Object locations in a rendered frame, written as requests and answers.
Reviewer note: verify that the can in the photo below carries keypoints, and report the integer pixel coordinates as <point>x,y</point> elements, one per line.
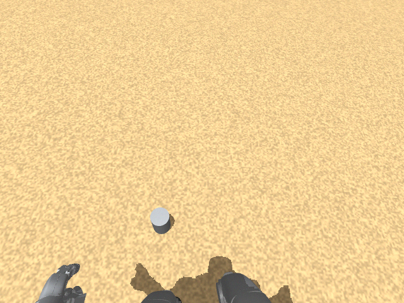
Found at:
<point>160,220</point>

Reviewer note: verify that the left robot hand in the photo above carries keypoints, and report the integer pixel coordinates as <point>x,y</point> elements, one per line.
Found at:
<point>56,285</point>

